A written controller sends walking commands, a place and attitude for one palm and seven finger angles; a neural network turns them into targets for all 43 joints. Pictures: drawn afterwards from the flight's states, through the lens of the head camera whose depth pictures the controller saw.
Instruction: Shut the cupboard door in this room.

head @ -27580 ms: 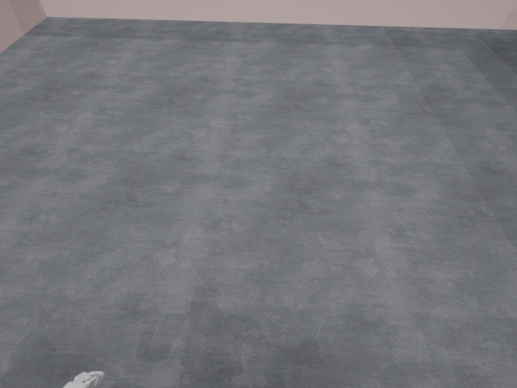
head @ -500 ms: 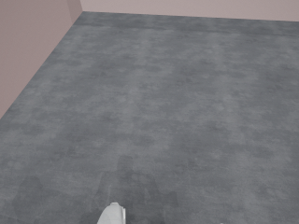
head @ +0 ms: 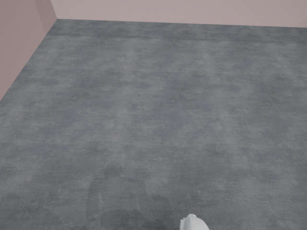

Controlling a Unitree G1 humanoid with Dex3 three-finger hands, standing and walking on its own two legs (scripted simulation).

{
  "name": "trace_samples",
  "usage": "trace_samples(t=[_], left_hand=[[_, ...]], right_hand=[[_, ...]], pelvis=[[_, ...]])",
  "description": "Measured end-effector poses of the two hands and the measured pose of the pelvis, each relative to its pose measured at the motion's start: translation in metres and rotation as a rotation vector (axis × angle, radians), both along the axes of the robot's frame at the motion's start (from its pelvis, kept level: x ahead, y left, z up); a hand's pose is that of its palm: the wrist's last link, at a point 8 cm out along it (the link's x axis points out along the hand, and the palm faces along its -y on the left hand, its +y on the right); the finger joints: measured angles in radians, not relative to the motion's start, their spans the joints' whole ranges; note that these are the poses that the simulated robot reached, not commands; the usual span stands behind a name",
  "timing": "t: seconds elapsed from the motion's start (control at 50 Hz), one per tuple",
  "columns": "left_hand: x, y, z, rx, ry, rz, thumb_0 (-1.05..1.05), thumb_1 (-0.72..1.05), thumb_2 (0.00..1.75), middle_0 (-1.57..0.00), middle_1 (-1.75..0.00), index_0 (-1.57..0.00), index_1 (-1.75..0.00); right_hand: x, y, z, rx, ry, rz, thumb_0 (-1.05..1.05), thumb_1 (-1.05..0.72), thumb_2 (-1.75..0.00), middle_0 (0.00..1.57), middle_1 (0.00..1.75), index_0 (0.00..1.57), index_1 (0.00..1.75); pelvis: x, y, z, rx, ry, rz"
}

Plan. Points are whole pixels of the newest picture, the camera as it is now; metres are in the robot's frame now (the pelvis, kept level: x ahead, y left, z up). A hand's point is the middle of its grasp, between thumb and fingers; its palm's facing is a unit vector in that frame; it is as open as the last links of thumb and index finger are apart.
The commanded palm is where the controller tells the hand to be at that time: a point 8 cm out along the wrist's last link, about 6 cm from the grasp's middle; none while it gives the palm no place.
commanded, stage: walk around to get in front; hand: left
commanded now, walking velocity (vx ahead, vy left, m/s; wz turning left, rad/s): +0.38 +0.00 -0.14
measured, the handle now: out of the picture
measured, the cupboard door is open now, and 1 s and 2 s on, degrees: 82 82 82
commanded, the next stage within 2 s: walk to a spot facing it in 1.06 s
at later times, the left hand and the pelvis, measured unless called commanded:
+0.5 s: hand (114, 199) +0.23 +0.14 -0.18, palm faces +0.06 -0.98 -0.19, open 7.2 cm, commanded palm none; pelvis +0.22 -0.04 +0.00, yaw +1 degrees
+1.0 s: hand (119, 124) +0.53 +0.17 -0.17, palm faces -0.03 -0.99 -0.16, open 7.4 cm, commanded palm none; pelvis +0.44 +0.00 +0.00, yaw -4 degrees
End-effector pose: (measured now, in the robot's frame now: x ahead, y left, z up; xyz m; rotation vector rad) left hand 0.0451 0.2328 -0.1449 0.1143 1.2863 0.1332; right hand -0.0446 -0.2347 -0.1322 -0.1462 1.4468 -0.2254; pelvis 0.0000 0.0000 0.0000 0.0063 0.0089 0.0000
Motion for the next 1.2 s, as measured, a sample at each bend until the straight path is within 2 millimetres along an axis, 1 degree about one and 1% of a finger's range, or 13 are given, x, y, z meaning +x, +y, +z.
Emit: trace_samples(t=[0.12, 0.2, 0.28, 0.38, 0.46, 0.6, 0.66, 0.74, 0.92, 1.0, 1.1, 1.16, 1.2], left_hand=[[0.125, -0.029, -0.002, 0.027, -0.099, -0.123, 0.01, 0.91, 0.9, -0.2, -0.3, -0.2, -0.3], [0.18, -0.052, -0.005, 0.043, -0.188, -0.13, 0.01, 0.91, 0.9, -0.2, -0.3, -0.2, -0.3], [0.187, -0.064, 0.002, 0.035, -0.153, -0.087, 0.0, 0.91, 0.9, -0.2, -0.3, -0.2, -0.3], [0.188, -0.051, 0.011, 0.074, -0.094, -0.024, -0.02, 0.95, 0.9, -0.2, -0.3, -0.2, -0.3], [0.182, -0.046, 0.005, 0.051, -0.007, 0.009, -0.01, 0.94, 0.9, -0.2, -0.3, -0.2, -0.3], [0.177, -0.036, -0.02, -0.028, 0.163, 0.094, 0.0, 0.92, 0.9, -0.2, -0.3, -0.2, -0.3], [0.189, -0.025, -0.031, -0.053, 0.234, 0.096, 0.01, 0.91, 0.9, -0.2, -0.3, -0.2, -0.3], [0.239, -0.009, -0.024, -0.05, 0.215, 0.063, 0.01, 0.91, 0.9, -0.2, -0.3, -0.2, -0.3], [0.402, 0.003, -0.001, -0.005, 0.007, -0.008, 0.01, 0.91, 0.9, -0.2, -0.3, -0.2, -0.3], [0.475, -0.01, 0.003, 0.004, -0.048, -0.072, 0.01, 0.91, 0.9, -0.2, -0.3, -0.2, -0.3], [0.569, -0.044, 0.001, 0.019, -0.104, -0.174, 0.01, 0.91, 0.9, -0.2, -0.3, -0.2, -0.3], [0.616, -0.068, -0.005, 0.032, -0.167, -0.204, 0.01, 0.91, 0.9, -0.2, -0.3, -0.2, -0.3], [0.631, -0.08, -0.005, 0.033, -0.188, -0.198, 0.01, 0.91, 0.9, -0.2, -0.3, -0.2, -0.3]], right_hand=[[-0.01, -0.001, -0.014, 0.063, 0.161, -0.119, 0.01, -0.91, -0.9, 0.2, 0.29, 0.2, 0.3], [0.021, -0.011, -0.029, 0.107, 0.213, -0.137, 0.01, -0.91, -0.9, 0.2, 0.29, 0.2, 0.3], [0.101, -0.028, -0.029, 0.102, 0.098, -0.088, 0.01, -0.91, -0.9, 0.2, 0.29, 0.2, 0.3], [0.221, -0.044, -0.02, 0.071, -0.108, -0.008, 0.01, -0.92, -0.9, 0.2, 0.29, 0.2, 0.3], [0.301, -0.056, -0.007, 0.029, -0.213, 0.05, 0.02, -0.94, -0.9, 0.2, 0.29, 0.19, 0.3], [0.427, -0.033, 0.005, -0.021, -0.308, 0.183, 0.01, -0.92, -0.9, 0.2, 0.29, 0.19, 0.3], [0.463, -0.016, 0.002, -0.038, -0.355, 0.201, 0.01, -0.92, -0.9, 0.2, 0.29, 0.19, 0.3], [0.468, 0.002, 0.004, -0.023, -0.323, 0.147, 0.01, -0.91, -0.9, 0.2, 0.29, 0.2, 0.3], [0.431, 0.011, 0.001, 0.006, -0.09, -0.017, 0.0, -0.94, -0.9, 0.2, 0.29, 0.2, 0.3], [0.42, 0.016, -0.005, 0.045, 0.006, -0.092, 0.0, -0.92, -0.9, 0.2, 0.29, 0.2, 0.3], [0.42, 0.016, -0.018, 0.099, 0.115, -0.187, 0.01, -0.91, -0.9, 0.2, 0.29, 0.2, 0.3], [0.433, 0.006, -0.032, 0.136, 0.177, -0.215, 0.01, -0.91, -0.9, 0.2, 0.29, 0.2, 0.3], [0.455, -0.005, -0.036, 0.144, 0.181, -0.215, 0.01, -0.9, -0.9, 0.2, 0.29, 0.2, 0.3]], pelvis=[[0.063, -0.026, -0.014, 0.008, -0.002, -0.034], [0.101, -0.047, -0.026, 0.007, -0.019, -0.032], [0.131, -0.054, -0.015, 0.002, -0.029, -0.021], [0.172, -0.056, -0.004, -0.01, -0.021, -0.01], [0.206, -0.05, -0.002, -0.024, -0.018, 0.002], [0.274, -0.023, -0.013, -0.048, -0.019, 0.025], [0.301, -0.007, -0.021, -0.037, -0.028, 0.013], [0.332, 0.004, -0.012, -0.033, -0.037, -0.004], [0.408, 0.005, 0.002, -0.007, -0.023, -0.037], [0.444, -0.005, 0.0, 0.003, -0.022, -0.062], [0.494, -0.029, -0.011, 0.015, -0.02, -0.1], [0.526, -0.05, -0.025, 0.018, -0.024, -0.113], [0.54, -0.06, -0.026, 0.013, -0.034, -0.114]])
